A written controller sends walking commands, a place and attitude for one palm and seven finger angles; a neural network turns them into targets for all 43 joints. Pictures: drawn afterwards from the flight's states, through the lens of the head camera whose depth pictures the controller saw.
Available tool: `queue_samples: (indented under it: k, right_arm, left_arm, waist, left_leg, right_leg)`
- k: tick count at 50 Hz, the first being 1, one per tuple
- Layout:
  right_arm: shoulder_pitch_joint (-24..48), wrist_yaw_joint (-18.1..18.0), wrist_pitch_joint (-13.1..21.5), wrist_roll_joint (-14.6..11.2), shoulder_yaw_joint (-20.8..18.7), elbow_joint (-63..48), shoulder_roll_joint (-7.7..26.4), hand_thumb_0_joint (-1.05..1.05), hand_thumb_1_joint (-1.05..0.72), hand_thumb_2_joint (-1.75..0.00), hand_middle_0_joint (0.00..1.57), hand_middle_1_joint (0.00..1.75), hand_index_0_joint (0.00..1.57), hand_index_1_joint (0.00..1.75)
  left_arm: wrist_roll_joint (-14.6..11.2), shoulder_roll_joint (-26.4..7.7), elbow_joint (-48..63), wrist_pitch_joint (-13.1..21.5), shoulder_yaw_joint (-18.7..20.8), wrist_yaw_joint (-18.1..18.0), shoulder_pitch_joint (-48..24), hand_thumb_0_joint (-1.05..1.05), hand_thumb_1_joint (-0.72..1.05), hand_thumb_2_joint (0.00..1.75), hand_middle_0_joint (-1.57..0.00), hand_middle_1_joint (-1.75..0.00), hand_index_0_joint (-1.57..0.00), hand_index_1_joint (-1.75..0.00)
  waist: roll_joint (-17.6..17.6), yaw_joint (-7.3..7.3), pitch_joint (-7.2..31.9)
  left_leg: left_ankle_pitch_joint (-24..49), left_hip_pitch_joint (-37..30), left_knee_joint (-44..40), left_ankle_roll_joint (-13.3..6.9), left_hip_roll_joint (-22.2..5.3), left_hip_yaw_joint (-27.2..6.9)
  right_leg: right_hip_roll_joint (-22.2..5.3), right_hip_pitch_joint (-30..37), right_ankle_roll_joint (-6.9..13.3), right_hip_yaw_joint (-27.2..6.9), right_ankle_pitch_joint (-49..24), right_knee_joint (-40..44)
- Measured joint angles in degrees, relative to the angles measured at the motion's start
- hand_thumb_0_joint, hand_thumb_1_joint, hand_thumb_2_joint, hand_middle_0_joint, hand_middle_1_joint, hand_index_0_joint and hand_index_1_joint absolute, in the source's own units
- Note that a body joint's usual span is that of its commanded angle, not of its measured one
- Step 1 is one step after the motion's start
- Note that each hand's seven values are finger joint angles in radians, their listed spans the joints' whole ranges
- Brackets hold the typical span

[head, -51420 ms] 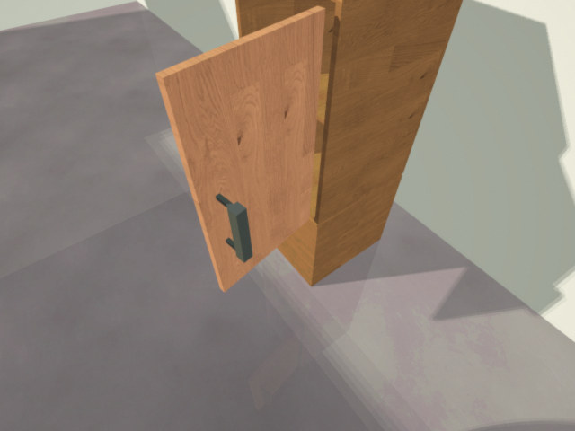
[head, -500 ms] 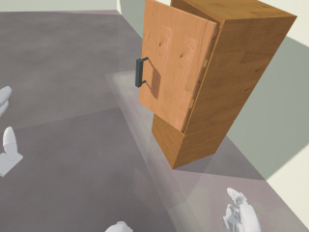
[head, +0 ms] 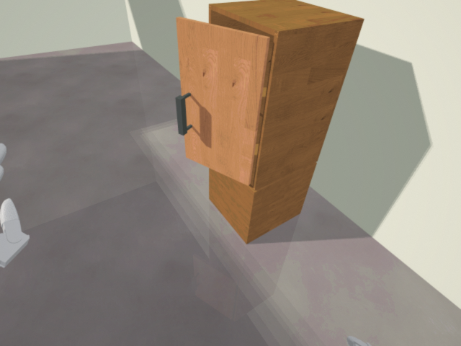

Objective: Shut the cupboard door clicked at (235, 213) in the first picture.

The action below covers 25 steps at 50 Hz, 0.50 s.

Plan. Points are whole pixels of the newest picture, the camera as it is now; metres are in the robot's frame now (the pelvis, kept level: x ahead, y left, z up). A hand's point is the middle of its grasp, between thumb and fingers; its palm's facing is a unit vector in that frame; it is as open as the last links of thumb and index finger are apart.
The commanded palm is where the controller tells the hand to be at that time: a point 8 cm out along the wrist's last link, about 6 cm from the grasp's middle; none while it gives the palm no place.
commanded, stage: stop stepping back and stand still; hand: left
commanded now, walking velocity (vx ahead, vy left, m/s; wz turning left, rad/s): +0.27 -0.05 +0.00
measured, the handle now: (185, 113) +0.98 +0.23 -0.09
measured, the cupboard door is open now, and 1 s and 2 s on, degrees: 24 24 24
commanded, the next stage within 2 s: let the arm hang, fingers relaxed in 0.34 s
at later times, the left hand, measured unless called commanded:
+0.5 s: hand (39, 246) +0.23 +0.31 +0.10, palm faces +0.38 -0.78 -0.49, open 7.4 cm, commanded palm none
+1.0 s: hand out of the picture +0.01 +0.25 -0.17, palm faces +0.06 -0.97 -0.22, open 7.2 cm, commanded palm none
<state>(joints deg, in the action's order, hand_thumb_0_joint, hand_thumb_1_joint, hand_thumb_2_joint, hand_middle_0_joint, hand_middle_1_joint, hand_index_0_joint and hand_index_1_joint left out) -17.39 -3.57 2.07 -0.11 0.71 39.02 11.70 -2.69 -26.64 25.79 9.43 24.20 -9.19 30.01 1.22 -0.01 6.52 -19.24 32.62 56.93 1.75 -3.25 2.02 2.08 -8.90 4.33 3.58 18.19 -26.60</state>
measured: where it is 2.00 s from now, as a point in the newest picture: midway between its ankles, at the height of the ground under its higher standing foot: outside the picture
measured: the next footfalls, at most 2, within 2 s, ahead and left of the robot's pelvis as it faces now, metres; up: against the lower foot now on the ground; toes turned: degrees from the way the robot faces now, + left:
left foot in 0.14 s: +0.06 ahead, +0.16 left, +0.00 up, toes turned +7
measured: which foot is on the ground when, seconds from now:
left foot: up 0.00-0.12, down 0.14-1.00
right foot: down 0.00-1.00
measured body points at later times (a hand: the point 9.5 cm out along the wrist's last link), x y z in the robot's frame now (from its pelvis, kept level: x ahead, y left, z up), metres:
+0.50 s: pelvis +0.03 +0.04 -0.01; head +0.02 +0.02 +0.44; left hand +0.20 +0.35 +0.13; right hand +0.19 -0.18 -0.12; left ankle +0.02 +0.15 -0.73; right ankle +0.02 -0.07 -0.74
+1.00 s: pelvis +0.03 +0.05 +0.01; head +0.03 +0.06 +0.46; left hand +0.01 +0.30 -0.15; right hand +0.04 -0.18 -0.15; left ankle +0.02 +0.15 -0.74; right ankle +0.02 -0.07 -0.74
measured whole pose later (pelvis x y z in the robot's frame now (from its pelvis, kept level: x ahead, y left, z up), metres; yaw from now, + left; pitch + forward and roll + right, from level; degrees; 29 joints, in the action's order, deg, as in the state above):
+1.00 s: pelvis +0.03 +0.05 +0.01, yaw +2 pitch -2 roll -1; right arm -16.5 -1.6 -0.7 0.7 0.8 61.6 9.9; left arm 0.6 -12.3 -63.0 -1.4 0.6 -1.1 17.3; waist 0.3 0.0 -2.2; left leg -13.7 9.1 24.4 -1.3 -0.8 4.3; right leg -1.6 -6.8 -0.4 5.2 13.4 -22.0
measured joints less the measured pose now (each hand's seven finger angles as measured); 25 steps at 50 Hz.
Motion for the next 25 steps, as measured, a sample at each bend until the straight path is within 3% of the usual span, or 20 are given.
queue_samples:
  k: [3,7,8,11,13,17,19,22,23,25]
  right_arm:
    - [-2.0,-1.4,0.5,-0.1,-0.8,0.3,1.5,0.01,-0.90,-0.90,0.20,0.30,0.20,0.30]
    - [-3.3,-2.8,2.1,0.0,-1.6,-0.1,3.2,0.01,-0.90,-0.90,0.20,0.30,0.20,0.30]
    - [-2.8,-3.1,2.4,0.0,-1.9,-0.2,3.2,0.01,-0.90,-0.90,0.20,0.30,0.20,0.30]
    - [0.1,-2.9,3.0,0.2,-1.7,-0.2,0.8,0.01,-0.90,-0.90,0.20,0.30,0.20,0.30]
    - [1.2,-2.2,4.0,0.5,-1.0,-0.7,-1.0,0.01,-0.90,-0.90,0.20,0.30,0.20,0.30]
    - [2.1,-0.4,4.7,0.3,1.3,-2.8,-3.4,0.01,-0.90,-0.90,0.20,0.30,0.20,0.30]
    - [2.5,0.2,4.4,0.3,1.9,-3.5,-3.6,0.01,-0.90,-0.90,0.20,0.30,0.20,0.30]
    - [3.0,0.7,3.2,-0.1,1.8,-3.0,-2.9,0.01,-0.90,-0.90,0.20,0.30,0.20,0.30]
    - [3.2,1.8,3.6,0.1,1.1,-1.8,-2.2,0.01,-0.90,-0.90,0.20,0.30,0.20,0.30]
    - [4.1,3.4,2.8,0.5,-0.1,0.8,0.0,0.01,-0.90,-0.90,0.20,0.30,0.20,0.30]
  left_arm:
    - [0.5,2.8,-3.7,-0.5,-0.7,-0.7,-1.5,0.01,0.88,0.90,-0.21,-0.30,-0.21,-0.31]
    - [0.5,4.8,-1.3,-1.2,-2.3,-1.5,-1.3,0.02,0.89,0.90,-0.21,-0.30,-0.21,-0.31]
    - [0.4,4.7,0.1,-1.1,-2.1,-1.6,-1.1,0.02,0.89,0.90,-0.21,-0.30,-0.21,-0.31]
    - [0.2,2.9,2.1,-0.6,-0.2,-1.4,-0.6,0.02,0.89,0.90,-0.21,-0.30,-0.21,-0.31]
    - [0.3,1.7,2.7,-0.3,0.8,-1.1,-0.6,0.02,0.89,0.90,-0.21,-0.30,-0.21,-0.31]
    - [0.1,-0.3,4.7,0.6,2.6,-0.8,1.2,0.02,0.89,0.90,-0.21,-0.30,-0.21,-0.31]
    - [0.3,-0.3,4.3,1.2,2.6,-0.5,1.6,0.02,0.89,0.90,-0.21,-0.30,-0.21,-0.31]
    - [0.2,1.5,2.5,0.9,1.1,-0.4,2.0,0.02,0.89,0.90,-0.21,-0.30,-0.21,-0.31]
    - [1.5,2.3,-0.7,1.2,-0.7,0.4,0.7,0.02,0.89,0.90,-0.21,-0.30,-0.21,-0.31]
    - [3.3,4.5,-12.2,-1.5,-6.5,3.6,-4.7,0.01,0.89,0.90,-0.20,-0.30,-0.21,-0.31]
  waist:
    - [0.2,0.46,0.4]
    - [-0.1,0.90,-1.5]
    - [0.3,1.21,-2.4]
    - [2.8,1.34,-5.0]
    - [2.7,1.94,-5.7]
    - [1.6,1.92,-5.9]
    - [0.2,1.77,-5.9]
    - [-2.0,0.73,-4.7]
    - [-2.7,0.40,-4.1]
    - [-4.4,-0.41,-3.2]
  left_leg:
    - [-1.0,-4.4,-6.3,-0.9,-1.2,1.3]
    - [0.0,-14.4,-22.6,-2.2,-2.2,3.2]
    - [4.0,-14.9,-24.2,-2.2,-1.9,3.2]
    - [3.8,-15.0,-21.9,-1.3,-1.0,4.6]
    - [3.6,-15.6,-22.9,-1.1,-1.3,4.3]
    - [3.6,-15.7,-23.4,-0.4,-2.3,4.1]
    - [2.3,-14.9,-21.6,-0.1,-2.9,3.6]
    - [-0.7,-13.5,-18.6,-0.6,-2.3,1.5]
    - [-0.9,-12.3,-16.5,-0.7,-1.6,0.9]
    - [1.6,-11.3,-15.9,-0.6,-0.3,0.5]
  right_leg:
    - [-1.6,-0.1,-1.0,0.3,0.0,0.1]
    - [-2.8,-1.1,-2.9,1.5,2.6,-4.2]
    - [-3.3,-2.1,-3.5,1.6,3.9,-6.9]
    - [-3.8,-6.1,-3.9,-1.1,8.2,-16.1]
    - [-3.0,-7.9,-4.1,-0.9,8.2,-18.0]
    - [-2.1,-6.1,-4.5,1.2,2.5,-7.2]
    - [-1.5,-5.8,-3.2,1.7,-1.1,-5.7]
    - [-0.7,-5.9,-2.1,1.9,-0.3,-5.5]
    - [-0.9,-6.2,-2.2,2.1,0.0,-5.5]
    - [-2.0,-7.3,-2.8,2.7,1.1,-7.3]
